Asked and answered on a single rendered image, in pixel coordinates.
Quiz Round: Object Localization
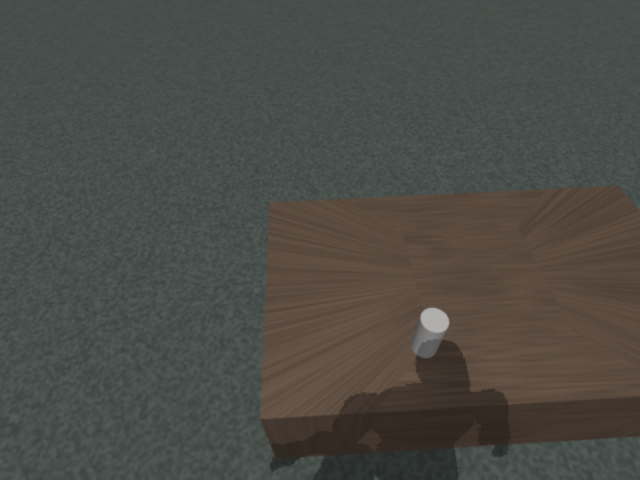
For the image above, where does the can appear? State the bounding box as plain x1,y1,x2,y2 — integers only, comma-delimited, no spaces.
411,308,449,358

